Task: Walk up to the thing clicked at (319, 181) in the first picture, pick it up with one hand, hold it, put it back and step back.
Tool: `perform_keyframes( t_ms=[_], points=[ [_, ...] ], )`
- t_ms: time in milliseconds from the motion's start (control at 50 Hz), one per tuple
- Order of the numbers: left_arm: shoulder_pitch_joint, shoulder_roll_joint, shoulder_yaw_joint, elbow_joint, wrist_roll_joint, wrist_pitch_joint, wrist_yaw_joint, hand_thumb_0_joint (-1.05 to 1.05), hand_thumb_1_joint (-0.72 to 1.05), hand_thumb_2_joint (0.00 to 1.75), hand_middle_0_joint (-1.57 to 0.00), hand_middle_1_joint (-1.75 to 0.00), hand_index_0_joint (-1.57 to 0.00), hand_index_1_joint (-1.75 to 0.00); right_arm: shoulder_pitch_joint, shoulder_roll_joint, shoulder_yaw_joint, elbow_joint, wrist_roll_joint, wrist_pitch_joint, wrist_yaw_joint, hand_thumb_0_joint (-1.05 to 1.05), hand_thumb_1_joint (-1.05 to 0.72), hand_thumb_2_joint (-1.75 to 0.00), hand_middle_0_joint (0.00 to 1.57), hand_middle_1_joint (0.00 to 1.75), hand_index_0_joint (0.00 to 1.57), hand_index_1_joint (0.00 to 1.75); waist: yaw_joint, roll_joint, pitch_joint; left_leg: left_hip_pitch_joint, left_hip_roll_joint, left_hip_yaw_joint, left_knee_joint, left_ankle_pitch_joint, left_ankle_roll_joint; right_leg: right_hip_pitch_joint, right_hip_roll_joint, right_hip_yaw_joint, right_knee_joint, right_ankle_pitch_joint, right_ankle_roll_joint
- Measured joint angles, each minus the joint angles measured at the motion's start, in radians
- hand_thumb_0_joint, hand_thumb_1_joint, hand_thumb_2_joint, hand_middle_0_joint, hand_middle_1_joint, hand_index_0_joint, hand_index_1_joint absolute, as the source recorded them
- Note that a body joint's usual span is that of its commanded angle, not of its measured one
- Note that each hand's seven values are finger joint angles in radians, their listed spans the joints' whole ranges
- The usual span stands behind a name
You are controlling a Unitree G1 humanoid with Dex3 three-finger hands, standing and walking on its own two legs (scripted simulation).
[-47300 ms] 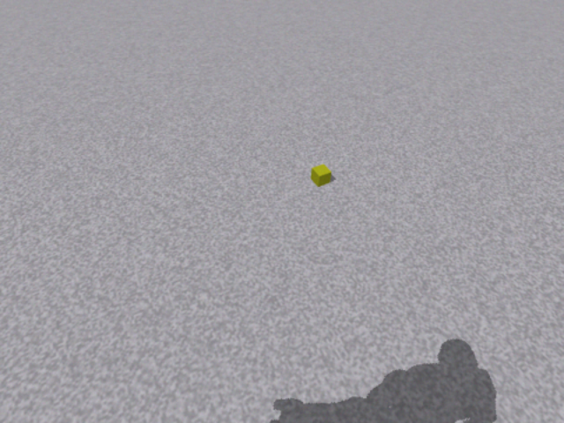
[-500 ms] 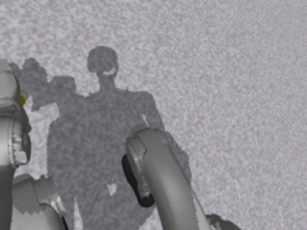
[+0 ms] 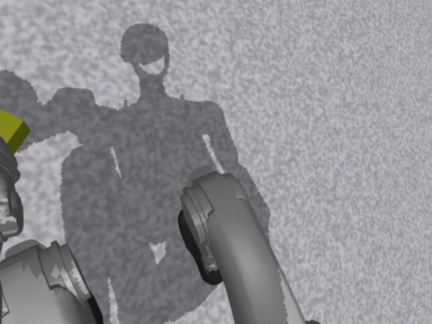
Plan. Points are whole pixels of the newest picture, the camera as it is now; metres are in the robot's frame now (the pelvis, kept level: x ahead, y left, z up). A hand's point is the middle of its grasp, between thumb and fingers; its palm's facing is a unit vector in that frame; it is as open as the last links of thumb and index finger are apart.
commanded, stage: rest palm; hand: left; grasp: from above
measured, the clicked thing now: out of the picture +0.51 +0.20 -0.28
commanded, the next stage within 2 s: close in 1.76 s
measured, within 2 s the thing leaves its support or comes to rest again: neither
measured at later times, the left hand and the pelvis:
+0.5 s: hand out of the picture +0.49 +0.20 -0.25, palm faces -0.37 -0.22 -0.90, open 12.8 cm; pelvis -0.01 +0.01 +0.00, yaw -1 degrees
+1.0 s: hand out of the picture +0.49 +0.20 -0.25, palm faces -0.39 -0.22 -0.89, open 12.7 cm; pelvis -0.01 +0.00 +0.01, yaw -2 degrees
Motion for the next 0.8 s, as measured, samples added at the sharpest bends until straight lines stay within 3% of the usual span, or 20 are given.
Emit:
perform_keyframes(
  t_ms=[100, 160, 360, 460, 600, 800],
  points=[
    [-0.013, -0.021, -0.033, 0.006, -0.032, 0.002, -0.002, 0.00, -0.27, 0.85, -0.38, -0.66, -0.33, -0.70, -0.029, 0.008, -0.005, -0.013, -0.001, -0.011, -0.002, 0.00, -0.90, -0.91, 0.20, 0.30, 0.19, 0.30, 0.010, 0.001, -0.002, -0.005, -0.004, 0.004, -0.008, 0.015, 0.005, 0.004, -0.005, 0.000, -0.009, 0.007, -0.005],
    [-0.026, -0.025, -0.041, 0.010, -0.030, 0.000, -0.003, 0.00, -0.26, 0.84, -0.39, -0.66, -0.33, -0.70, -0.041, 0.004, 0.000, -0.022, -0.001, -0.016, -0.006, 0.00, -0.90, -0.90, 0.20, 0.30, 0.19, 0.30, 0.004, -0.006, 0.001, -0.008, -0.007, 0.004, -0.013, 0.026, 0.009, 0.007, -0.006, -0.002, -0.017, 0.014, -0.006],
    [-0.042, 0.024, 0.008, 0.033, 0.035, 0.026, 0.041, 0.00, -0.26, 0.82, -0.39, -0.63, -0.34, -0.68, -0.007, -0.044, 0.007, -0.058, 0.013, 0.001, -0.018, 0.00, -0.90, -0.91, 0.20, 0.30, 0.19, 0.30, -0.038, -0.031, 0.015, -0.018, -0.004, -0.005, -0.017, 0.046, 0.018, 0.009, -0.002, -0.016, -0.038, 0.036, -0.020],
    [-0.047, 0.053, 0.008, 0.021, 0.001, 0.049, 0.032, 0.00, -0.27, 0.81, -0.38, -0.62, -0.34, -0.67, 0.018, -0.059, 0.012, -0.052, 0.011, 0.007, -0.019, 0.00, -0.90, -0.91, 0.20, 0.30, 0.19, 0.30, -0.043, -0.032, 0.031, -0.023, -0.001, -0.001, -0.021, 0.049, 0.025, 0.008, -0.001, -0.014, -0.046, 0.040, -0.017],
    [-0.049, 0.055, -0.024, -0.019, -0.044, 0.045, -0.019, 0.00, -0.30, 0.81, -0.37, -0.62, -0.32, -0.67, 0.034, -0.050, 0.037, -0.034, 0.008, 0.006, -0.019, 0.00, -0.90, -0.91, 0.20, 0.30, 0.19, 0.30, -0.037, -0.038, 0.041, -0.018, 0.001, -0.003, -0.020, 0.038, 0.026, 0.014, -0.002, -0.017, -0.047, 0.033, -0.013],
    [-0.041, 0.056, -0.030, -0.011, 0.003, 0.041, -0.019, 0.00, -0.30, 0.83, -0.38, -0.62, -0.33, -0.68, 0.026, -0.028, 0.050, -0.057, 0.021, 0.007, -0.014, 0.00, -0.90, -0.91, 0.20, 0.30, 0.20, 0.30, -0.045, -0.023, 0.009, -0.007, 0.002, -0.017, -0.010, 0.014, 0.016, 0.019, -0.006, -0.028, -0.037, 0.018, -0.015]
  ],
)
